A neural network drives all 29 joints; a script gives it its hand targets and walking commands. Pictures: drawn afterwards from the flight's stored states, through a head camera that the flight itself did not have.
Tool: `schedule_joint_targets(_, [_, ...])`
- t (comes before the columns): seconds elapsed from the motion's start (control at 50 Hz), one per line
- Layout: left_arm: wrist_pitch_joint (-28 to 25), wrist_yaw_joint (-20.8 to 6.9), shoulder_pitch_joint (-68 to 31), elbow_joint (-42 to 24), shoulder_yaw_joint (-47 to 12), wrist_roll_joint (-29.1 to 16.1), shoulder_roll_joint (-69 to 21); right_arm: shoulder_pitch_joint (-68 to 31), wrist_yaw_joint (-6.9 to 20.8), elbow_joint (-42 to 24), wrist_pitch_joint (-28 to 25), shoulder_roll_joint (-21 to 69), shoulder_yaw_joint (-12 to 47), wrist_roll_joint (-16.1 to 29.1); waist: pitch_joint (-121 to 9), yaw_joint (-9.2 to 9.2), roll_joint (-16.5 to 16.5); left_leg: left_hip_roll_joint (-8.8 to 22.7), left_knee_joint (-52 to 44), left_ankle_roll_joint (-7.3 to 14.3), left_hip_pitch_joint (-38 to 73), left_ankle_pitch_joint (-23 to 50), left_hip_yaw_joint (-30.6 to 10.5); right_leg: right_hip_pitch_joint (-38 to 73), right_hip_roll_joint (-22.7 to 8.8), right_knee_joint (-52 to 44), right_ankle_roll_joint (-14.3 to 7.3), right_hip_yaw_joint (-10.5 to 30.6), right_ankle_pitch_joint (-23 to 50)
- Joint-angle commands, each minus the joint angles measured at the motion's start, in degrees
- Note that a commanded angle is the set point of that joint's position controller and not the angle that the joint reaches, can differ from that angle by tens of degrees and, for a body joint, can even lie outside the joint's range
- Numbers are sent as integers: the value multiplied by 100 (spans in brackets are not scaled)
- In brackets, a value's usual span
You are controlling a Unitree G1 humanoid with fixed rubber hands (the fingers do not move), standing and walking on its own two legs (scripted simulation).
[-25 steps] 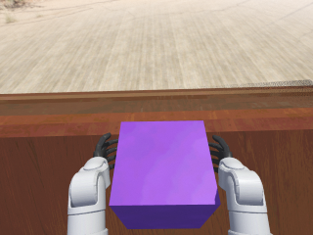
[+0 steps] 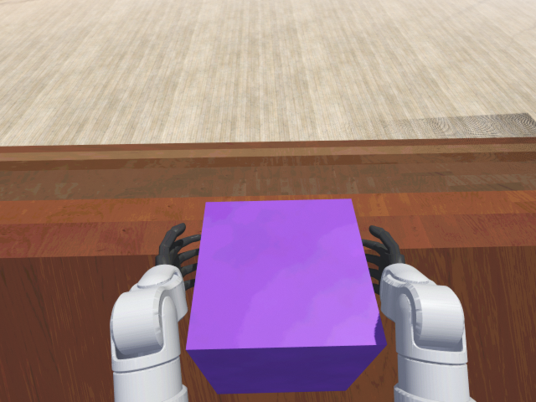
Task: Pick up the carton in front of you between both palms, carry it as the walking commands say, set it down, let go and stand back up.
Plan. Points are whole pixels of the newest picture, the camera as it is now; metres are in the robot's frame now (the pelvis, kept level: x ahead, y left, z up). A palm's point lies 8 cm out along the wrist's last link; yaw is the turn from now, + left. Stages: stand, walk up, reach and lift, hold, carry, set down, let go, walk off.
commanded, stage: carry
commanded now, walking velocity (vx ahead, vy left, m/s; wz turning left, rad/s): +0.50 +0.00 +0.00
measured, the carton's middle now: (280, 302) +0.27 +0.00 +0.00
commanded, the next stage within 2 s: none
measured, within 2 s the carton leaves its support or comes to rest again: neither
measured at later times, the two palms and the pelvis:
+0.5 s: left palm (201, 137) +0.59 +0.15 +0.07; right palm (345, 128) +0.62 -0.15 +0.06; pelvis +0.33 -0.03 -0.01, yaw +4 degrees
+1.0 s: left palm (202, 42) +1.01 +0.19 +0.08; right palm (307, 45) +0.99 -0.11 +0.07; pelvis +0.62 +0.04 -0.01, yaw +2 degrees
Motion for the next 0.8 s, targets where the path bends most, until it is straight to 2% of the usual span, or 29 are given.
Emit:
schedule_joint_targets(0.0, [-92,-1528,-2650,-403,-4428,-2410,-5560,-3301,1469,-1048,-262,5473,4119,2554,-1783,-78,498,1657,-1340,385,2490,1344,-1970,-1128,-176,-543,-6,122,465])
schedule_joint_targets(0.1, [-192,-1345,-2122,-545,-4372,-2114,-5431,-2924,1587,-1203,-262,5200,4201,2688,-1503,-82,763,1284,-1202,347,2871,2417,-1144,-1291,51,-2020,24,-308,1193])
schedule_joint_targets(0.2, [-113,-1402,-1878,-383,-4347,-2079,-5279,-2466,1628,-881,-210,4998,4119,2495,-957,-126,898,1143,-1064,187,2678,3351,-648,-583,317,-3268,-138,-782,1979])
schedule_joint_targets(0.24, [-117,-1467,-1876,-307,-4372,-2145,-5276,-2465,1628,-838,-224,5011,4118,2436,-1084,-47,996,1067,-360,42,2555,4217,-378,298,553,-3426,-248,-1011,1973])
schedule_joint_targets(0.26, [-140,-1496,-1898,-285,-4383,-2167,-5293,-2530,1628,-866,-236,4999,4141,2438,-1334,42,905,904,411,-103,2276,4338,-56,1214,776,-3662,-274,-1222,1885])
schedule_joint_targets(0.28, [-164,-1527,-1986,-302,-4387,-2205,-5294,-2688,1628,-906,-258,4974,4176,2438,-1665,144,660,726,1382,-259,1608,3621,48,2387,652,-3675,-281,-1103,1608])
schedule_joint_targets(0.3, [-165,-1538,-2029,-359,-4393,-2227,-5239,-2840,1633,-954,-276,4925,4213,2452,-2050,273,-88,569,2802,-384,646,1803,-57,3365,-544,-3734,-403,510,949])
schedule_joint_targets(0.32, [-238,-1564,-2201,-183,-4354,-2224,-5174,-3034,1604,-1082,-261,4951,4311,2497,-2352,285,-1642,-332,4367,-558,-1367,-1185,-512,4609,-1907,-4376,-1279,3206,520])
schedule_joint_targets(0.34, [-272,-1570,-2221,-173,-4397,-2325,-5241,-3127,1586,-952,-297,4932,4314,2484,-2203,289,-1414,-212,5278,-382,-1986,-1523,-1253,4416,-1911,-4714,-1491,3444,731])
schedule_joint_targets(0.36, [-316,-1573,-2413,-212,-4467,-2413,-5317,-3293,1568,-955,-348,4992,4342,2510,-2111,294,-1181,47,5515,-227,-2192,-1339,-1409,4199,-1712,-4565,-1446,2823,1375])
schedule_joint_targets(0.38, [-365,-1573,-2625,-259,-4549,-2481,-5407,-3418,1543,-941,-408,5051,4338,2512,-2084,278,-523,213,5456,-153,-2241,-1153,-1451,3945,-1588,-4387,-1330,2353,1856])
schedule_joint_targets(0.4, [-410,-1564,-2856,-319,-4625,-2551,-5453,-3476,1513,-879,-463,5123,4349,2499,-1978,259,-147,366,5153,-147,-2171,-936,-1474,3529,-1519,-4402,-1208,1961,2046])
schedule_joint_targets(0.42, [-447,-1548,-3062,-355,-4687,-2614,-5438,-3543,1479,-824,-516,5151,4339,2485,-2021,239,-145,439,4850,-158,-1993,-770,-1478,3251,-1424,-4493,-1095,1686,1764])
schedule_joint_targets(0.48, [-526,-1531,-3498,-289,-4777,-2724,-5172,-3710,1352,-604,-649,4996,4294,2376,-1931,228,-311,409,4135,-227,-2031,-559,-1249,2915,-1296,-4665,-1168,1186,1397])
schedule_joint_targets(0.52, [-549,-1513,-3756,-147,-4755,-2739,-4916,-3947,1268,-473,-686,4804,4247,2312,-1738,272,-399,388,3462,-294,-2222,-312,-1094,2872,-1221,-4652,-1233,878,1701])
schedule_joint_targets(0.56, [-533,-1471,-4041,23,-4651,-2751,-4681,-4283,1190,-351,-672,4596,4171,2313,-1566,324,-485,322,2759,-287,-2293,79,-933,2920,-1049,-4453,-1196,574,2227])
schedule_joint_targets(0.66, [-344,-1311,-4710,785,-4163,-2696,-4265,-5243,1064,227,-456,4162,3812,2478,-1292,428,-759,-29,1569,-41,-1821,729,-478,2859,-793,-3921,-987,93,3093])
schedule_joint_targets(0.68, [-304,-1281,-4915,961,-4052,-2689,-4246,-5442,1057,394,-407,4129,3708,2507,-1252,390,-814,-85,1396,38,-1628,686,-439,2851,-805,-3770,-930,35,3343])
schedule_joint_targets(0.7, [-272,-1254,-5083,1125,-3917,-2705,-4229,-5605,1060,594,-368,4113,3621,2552,-1121,363,-693,-131,969,96,-1438,722,-415,2854,-749,-3725,-817,44,3777])
schedule_joint_targets(0.72, [-250,-1231,-5301,1285,-3834,-2703,-4258,-5800,1061,770,-341,4113,3494,2576,-1256,227,-798,-287,754,188,-967,686,-298,2926,-728,-3317,-712,-115,4435])
schedule_joint_targets(0.74, [-220,-1211,-5502,1470,-3746,-2712,-4322,-5907,1062,1010,-325,4146,3354,2582,-1612,-24,-674,-499,372,225,-70,804,-119,2887,-564,-2433,-502,-461,4762])
schedule_joint_targets(0.76, [-197,-1196,-5702,1614,-3672,-2743,-4368,-6027,1073,1198,-318,4140,3222,2601,-2102,-218,-302,-233,447,256,1109,835,-528,2276,-360,-1270,-362,-565,3934])
schedule_joint_targets(0.78, [-168,-1188,-5899,1763,-3585,-2759,-4452,-6142,1073,1368,-299,4123,3088,2615,-2525,-324,662,949,403,400,2059,886,-2531,1208,142,51,-214,-539,2343])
